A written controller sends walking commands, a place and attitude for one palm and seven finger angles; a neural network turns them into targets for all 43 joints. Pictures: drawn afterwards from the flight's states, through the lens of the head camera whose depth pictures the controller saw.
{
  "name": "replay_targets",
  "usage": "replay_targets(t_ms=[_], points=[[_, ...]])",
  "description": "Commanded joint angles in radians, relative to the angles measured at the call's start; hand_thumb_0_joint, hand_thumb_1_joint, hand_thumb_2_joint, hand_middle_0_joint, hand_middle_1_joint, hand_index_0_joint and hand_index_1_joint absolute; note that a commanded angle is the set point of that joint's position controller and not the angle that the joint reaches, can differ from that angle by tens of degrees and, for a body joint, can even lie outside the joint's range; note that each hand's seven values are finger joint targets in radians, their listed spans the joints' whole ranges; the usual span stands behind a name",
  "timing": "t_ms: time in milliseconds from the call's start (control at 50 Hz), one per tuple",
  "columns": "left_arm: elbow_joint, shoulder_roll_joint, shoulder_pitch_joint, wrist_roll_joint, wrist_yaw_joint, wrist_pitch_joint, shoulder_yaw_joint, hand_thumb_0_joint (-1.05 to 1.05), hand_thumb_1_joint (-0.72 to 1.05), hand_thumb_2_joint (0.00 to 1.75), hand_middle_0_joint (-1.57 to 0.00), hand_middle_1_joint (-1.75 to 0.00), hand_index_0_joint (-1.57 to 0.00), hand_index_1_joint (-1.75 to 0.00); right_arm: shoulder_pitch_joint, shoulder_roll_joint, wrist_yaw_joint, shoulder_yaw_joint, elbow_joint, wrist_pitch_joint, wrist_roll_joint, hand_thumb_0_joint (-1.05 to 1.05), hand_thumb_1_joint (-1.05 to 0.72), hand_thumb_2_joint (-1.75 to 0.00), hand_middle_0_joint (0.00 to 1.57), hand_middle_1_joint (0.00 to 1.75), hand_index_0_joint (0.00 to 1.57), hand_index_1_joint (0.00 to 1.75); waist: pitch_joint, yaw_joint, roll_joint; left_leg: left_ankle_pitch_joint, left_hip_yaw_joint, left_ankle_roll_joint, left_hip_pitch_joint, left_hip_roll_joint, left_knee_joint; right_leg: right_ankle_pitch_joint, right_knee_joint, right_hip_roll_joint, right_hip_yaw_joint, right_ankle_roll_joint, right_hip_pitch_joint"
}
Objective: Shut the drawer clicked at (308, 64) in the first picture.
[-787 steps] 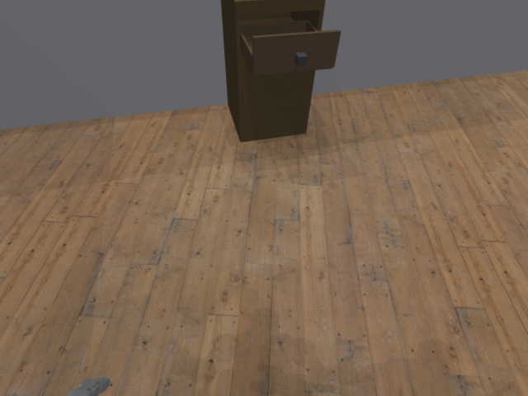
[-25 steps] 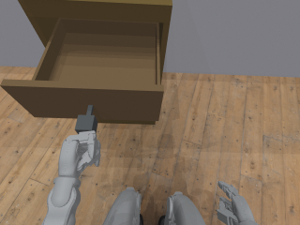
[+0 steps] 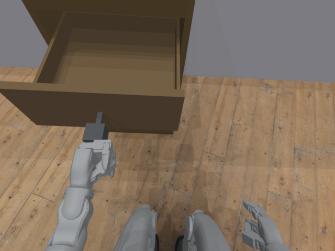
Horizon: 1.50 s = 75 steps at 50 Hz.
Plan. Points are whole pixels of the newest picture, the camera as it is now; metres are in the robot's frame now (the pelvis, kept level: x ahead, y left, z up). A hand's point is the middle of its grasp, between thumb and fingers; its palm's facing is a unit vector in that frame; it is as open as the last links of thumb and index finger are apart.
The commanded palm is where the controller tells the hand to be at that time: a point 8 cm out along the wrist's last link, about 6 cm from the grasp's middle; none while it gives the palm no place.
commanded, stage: push the drawer shut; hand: left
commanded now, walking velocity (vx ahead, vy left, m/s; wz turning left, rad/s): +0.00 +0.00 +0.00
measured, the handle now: (98, 127) +0.38 +0.20 +0.02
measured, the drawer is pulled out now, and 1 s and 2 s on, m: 0.26 0.14 0.03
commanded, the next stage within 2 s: none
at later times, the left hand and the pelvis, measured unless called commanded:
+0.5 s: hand (116, 142) +0.35 +0.15 +0.01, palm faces +0.06 -1.00 -0.05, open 3.5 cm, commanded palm +0.36 +0.19 +0.02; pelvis -0.02 -0.01 +0.00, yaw +0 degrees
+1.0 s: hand (121, 113) +0.43 +0.15 +0.01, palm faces +0.06 -1.00 -0.05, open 3.6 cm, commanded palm +0.43 +0.19 +0.02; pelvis -0.01 +0.00 +0.00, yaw -1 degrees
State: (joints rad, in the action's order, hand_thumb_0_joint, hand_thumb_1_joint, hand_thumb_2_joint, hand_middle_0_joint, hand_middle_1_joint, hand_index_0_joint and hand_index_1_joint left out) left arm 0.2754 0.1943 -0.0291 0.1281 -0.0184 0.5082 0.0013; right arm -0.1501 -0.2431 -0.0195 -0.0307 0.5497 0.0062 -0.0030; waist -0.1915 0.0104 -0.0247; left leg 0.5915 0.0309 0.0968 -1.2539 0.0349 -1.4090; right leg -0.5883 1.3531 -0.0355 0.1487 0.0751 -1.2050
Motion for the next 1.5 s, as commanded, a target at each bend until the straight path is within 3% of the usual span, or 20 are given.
replay_targets(t_ms=[0,160,220,320,400,520,720,820,940,980,1040,1100,1140,1180,1220,1260,1340,1420,1440,1480], points=[[-0.196,0.081,0.288,0.030,0.028,0.069,0.075,0.00,0.90,0.90,-1.40,-1.60,-1.40,-1.60,-0.026,-0.150,0.021,0.062,-0.097,0.038,0.008,0.00,-0.90,-0.90,0.20,0.30,0.20,0.30,-0.381,0.051,-0.025,-0.272,-0.163,-0.077,0.333,-0.042,0.201,0.205,-0.174,0.009,-0.129,-0.038,0.160],[-0.147,0.104,0.465,0.014,0.042,0.087,0.070,0.00,0.90,0.90,-1.40,-1.60,-1.40,-1.60,-0.029,-0.161,0.027,0.059,-0.070,0.047,0.004,0.00,-0.90,-0.90,0.20,0.30,0.20,0.30,-0.388,0.073,-0.059,-0.181,-0.172,-0.073,0.332,-0.044,0.202,0.134,-0.183,0.014,-0.137,-0.040,0.113],[-0.108,0.129,0.524,0.009,0.042,0.082,0.081,0.00,0.90,0.90,-1.40,-1.60,-1.40,-1.60,-0.030,-0.164,0.033,0.055,-0.068,0.045,0.008,0.00,-0.90,-0.90,0.20,0.30,0.20,0.30,-0.384,0.079,-0.036,-0.128,-0.162,-0.067,0.291,-0.039,0.200,0.094,-0.198,0.014,-0.152,-0.041,0.137],[-0.066,0.147,0.642,0.008,0.043,0.069,0.083,0.00,0.90,0.90,-1.40,-1.60,-1.40,-1.60,-0.041,-0.171,0.041,0.051,-0.059,0.044,0.012,0.00,-0.90,-0.90,0.20,0.30,0.20,0.30,-0.392,0.091,-0.085,-0.089,-0.165,-0.068,0.305,-0.038,0.210,0.071,-0.204,0.016,-0.157,-0.040,0.112],[-0.036,0.138,0.701,0.000,0.046,0.060,0.072,0.00,0.90,0.90,-1.40,-1.60,-1.40,-1.60,-0.062,-0.177,0.039,0.054,-0.052,0.043,0.009,0.00,-0.90,-0.90,0.20,0.30,0.20,0.30,-0.433,0.101,-0.090,-0.123,-0.181,-0.071,0.356,-0.045,0.218,0.103,-0.194,0.016,-0.144,-0.042,0.098],[0.069,0.180,0.806,0.010,0.047,0.068,0.128,0.00,0.90,0.90,-1.40,-1.60,-1.40,-1.60,-0.086,-0.179,0.042,0.052,-0.031,0.044,0.009,0.00,-0.90,-0.90,0.20,0.30,0.20,0.30,-0.415,0.112,-0.049,-0.107,-0.154,-0.065,0.286,-0.036,0.207,0.082,-0.220,0.011,-0.166,-0.044,0.143],[0.221,0.223,0.964,-0.001,0.041,0.110,0.184,0.00,0.90,0.90,-1.40,-1.60,-1.40,-1.60,-0.139,-0.186,0.036,0.056,0.003,0.037,0.001,0.00,-0.90,-0.90,0.20,0.30,0.20,0.30,-0.451,0.124,-0.106,-0.184,-0.153,-0.075,0.332,-0.039,0.210,0.137,-0.203,0.004,-0.154,-0.039,0.122],[0.292,0.258,1.016,-0.002,0.036,0.115,0.228,0.00,0.90,0.90,-1.40,-1.60,-1.40,-1.60,-0.164,-0.193,0.031,0.061,0.015,0.028,-0.003,0.00,-0.90,-0.90,0.20,0.30,0.20,0.30,-0.473,0.135,-0.070,-0.214,-0.152,-0.071,0.320,-0.041,0.203,0.162,-0.202,0.001,-0.155,-0.044,0.139],[0.376,0.254,1.099,-0.015,0.034,0.135,0.235,0.00,0.90,0.90,-1.40,-1.60,-1.40,-1.60,-0.196,-0.196,0.024,0.064,0.024,0.016,-0.011,0.00,-0.90,-0.90,0.20,0.30,0.20,0.30,-0.496,0.147,-0.107,-0.276,-0.167,-0.077,0.366,-0.044,0.201,0.202,-0.178,-0.003,-0.139,-0.041,0.095],[0.406,0.291,1.106,-0.020,0.033,0.141,0.269,0.00,0.90,0.90,-1.40,-1.60,-1.40,-1.60,-0.203,-0.199,0.022,0.065,0.032,0.007,-0.012,0.00,-0.90,-0.90,0.20,0.30,0.20,0.30,-0.505,0.139,-0.102,-0.288,-0.166,-0.081,0.371,-0.048,0.198,0.209,-0.174,-0.003,-0.137,-0.041,0.098],[0.419,0.260,1.166,-0.022,0.026,0.150,0.241,0.00,0.90,0.90,-1.40,-1.60,-1.40,-1.60,-0.218,-0.197,0.017,0.066,0.033,0.000,-0.017,0.00,-0.90,-0.90,0.20,0.30,0.20,0.30,-0.515,0.158,-0.122,-0.325,-0.181,-0.085,0.406,-0.051,0.200,0.230,-0.165,-0.005,-0.130,-0.041,0.073],[0.454,0.332,1.178,-0.026,0.027,0.157,0.304,0.00,0.90,0.90,-1.40,-1.60,-1.40,-1.60,-0.228,-0.203,0.015,0.066,0.041,-0.012,-0.020,0.00,-0.90,-0.90,0.20,0.30,0.20,0.30,-0.523,0.151,-0.104,-0.329,-0.175,-0.083,0.388,-0.052,0.190,0.237,-0.167,-0.007,-0.136,-0.042,0.091],[0.448,0.296,1.207,-0.026,0.022,0.164,0.276,0.00,0.90,0.90,-1.40,-1.60,-1.40,-1.60,-0.232,-0.198,0.011,0.068,0.036,-0.016,-0.021,0.00,-0.90,-0.90,0.20,0.30,0.20,0.30,-0.544,0.161,-0.116,-0.351,-0.183,-0.083,0.413,-0.054,0.191,0.249,-0.161,-0.007,-0.132,-0.042,0.078],[0.483,0.330,1.203,-0.029,0.022,0.164,0.309,0.00,0.90,0.90,-1.40,-1.60,-1.40,-1.60,-0.237,-0.201,0.009,0.066,0.042,-0.026,-0.022,0.00,-0.90,-0.90,0.20,0.30,0.20,0.30,-0.538,0.154,-0.120,-0.342,-0.176,-0.084,0.398,-0.053,0.187,0.243,-0.165,-0.009,-0.134,-0.043,0.085],[0.500,0.353,1.248,-0.034,0.023,0.167,0.317,0.00,0.90,0.90,-1.40,-1.60,-1.40,-1.60,-0.240,-0.200,0.010,0.061,0.042,-0.032,-0.025,0.00,-0.90,-0.90,0.20,0.30,0.20,0.30,-0.514,0.168,-0.096,-0.310,-0.166,-0.074,0.351,-0.050,0.180,0.228,-0.173,-0.010,-0.143,-0.045,0.104],[0.516,0.344,1.287,-0.040,0.018,0.171,0.304,0.00,0.90,0.90,-1.40,-1.60,-1.40,-1.60,-0.244,-0.200,0.009,0.059,0.044,-0.033,-0.025,0.00,-0.90,-0.90,0.20,0.30,0.20,0.30,-0.521,0.179,-0.120,-0.296,-0.170,-0.072,0.359,-0.050,0.177,0.215,-0.173,-0.012,-0.143,-0.045,0.079],[0.561,0.396,1.360,-0.053,0.019,0.170,0.326,0.00,0.90,0.90,-1.40,-1.60,-1.40,-1.60,-0.257,-0.207,0.012,0.053,0.047,-0.042,-0.029,0.00,-0.90,-0.90,0.20,0.30,0.20,0.30,-0.504,0.199,-0.136,-0.265,-0.175,-0.068,0.333,-0.052,0.168,0.191,-0.165,-0.014,-0.142,-0.043,0.053],[0.579,0.463,1.377,-0.058,0.015,0.161,0.376,0.00,0.90,0.90,-1.40,-1.60,-1.40,-1.60,-0.272,-0.214,0.012,0.049,0.045,-0.054,-0.033,0.00,-0.90,-0.90,0.20,0.30,0.20,0.30,-0.548,0.188,-0.152,-0.307,-0.170,-0.070,0.334,-0.051,0.155,0.218,-0.161,-0.017,-0.144,-0.042,0.081],[0.566,0.439,1.408,-0.059,0.010,0.161,0.349,0.00,0.90,0.90,-1.40,-1.60,-1.40,-1.60,-0.273,-0.211,0.010,0.048,0.040,-0.054,-0.034,0.00,-0.90,-0.90,0.20,0.30,0.20,0.30,-0.566,0.197,-0.198,-0.327,-0.176,-0.074,0.366,-0.052,0.157,0.226,-0.154,-0.018,-0.141,-0.040,0.060],[0.575,0.436,1.419,-0.062,0.007,0.156,0.346,0.00,0.90,0.90,-1.40,-1.60,-1.40,-1.60,-0.277,-0.210,0.007,0.048,0.044,-0.060,-0.035,0.00,-0.90,-0.90,0.20,0.30,0.20,0.30,-0.578,0.197,-0.212,-0.347,-0.179,-0.077,0.387,-0.054,0.153,0.237,-0.156,-0.018,-0.139,-0.041,0.053]])
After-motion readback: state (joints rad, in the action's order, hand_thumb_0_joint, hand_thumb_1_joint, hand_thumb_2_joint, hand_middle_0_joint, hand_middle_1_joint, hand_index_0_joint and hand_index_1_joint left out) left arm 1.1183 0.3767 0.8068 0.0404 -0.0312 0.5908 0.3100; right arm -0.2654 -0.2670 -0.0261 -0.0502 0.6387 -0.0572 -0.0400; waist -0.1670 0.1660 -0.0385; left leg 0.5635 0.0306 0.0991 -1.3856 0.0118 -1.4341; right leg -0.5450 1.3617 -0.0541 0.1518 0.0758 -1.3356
